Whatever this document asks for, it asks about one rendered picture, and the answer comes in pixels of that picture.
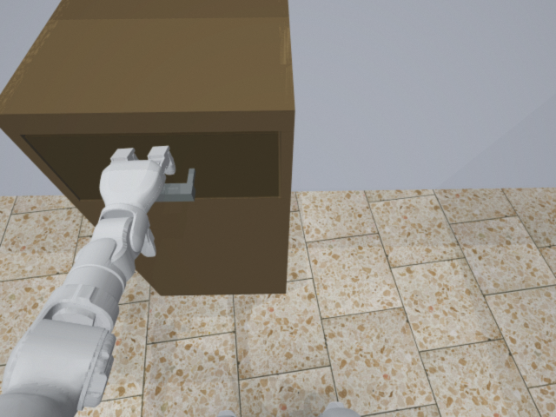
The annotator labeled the left robot hand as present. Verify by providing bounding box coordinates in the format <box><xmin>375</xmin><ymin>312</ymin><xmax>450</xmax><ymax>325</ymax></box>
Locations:
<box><xmin>100</xmin><ymin>146</ymin><xmax>175</xmax><ymax>257</ymax></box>

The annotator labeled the robot left upper arm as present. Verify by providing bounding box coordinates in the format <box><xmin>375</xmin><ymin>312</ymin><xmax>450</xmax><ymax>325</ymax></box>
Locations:
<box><xmin>0</xmin><ymin>319</ymin><xmax>116</xmax><ymax>417</ymax></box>

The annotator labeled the robot left forearm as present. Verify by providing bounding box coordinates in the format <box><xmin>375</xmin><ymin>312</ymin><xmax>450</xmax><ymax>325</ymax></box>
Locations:
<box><xmin>2</xmin><ymin>203</ymin><xmax>149</xmax><ymax>394</ymax></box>

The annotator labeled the robot right shin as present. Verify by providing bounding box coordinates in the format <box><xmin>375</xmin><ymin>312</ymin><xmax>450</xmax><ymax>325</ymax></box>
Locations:
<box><xmin>323</xmin><ymin>401</ymin><xmax>345</xmax><ymax>413</ymax></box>

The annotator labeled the drawer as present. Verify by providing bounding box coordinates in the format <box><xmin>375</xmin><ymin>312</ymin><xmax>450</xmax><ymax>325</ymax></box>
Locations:
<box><xmin>25</xmin><ymin>131</ymin><xmax>279</xmax><ymax>200</ymax></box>

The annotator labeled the handle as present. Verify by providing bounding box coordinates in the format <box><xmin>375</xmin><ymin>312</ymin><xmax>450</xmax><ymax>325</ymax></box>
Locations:
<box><xmin>156</xmin><ymin>169</ymin><xmax>195</xmax><ymax>202</ymax></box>

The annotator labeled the cabinet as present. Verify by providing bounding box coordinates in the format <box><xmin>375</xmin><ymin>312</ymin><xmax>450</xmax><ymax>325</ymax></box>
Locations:
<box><xmin>0</xmin><ymin>0</ymin><xmax>295</xmax><ymax>296</ymax></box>

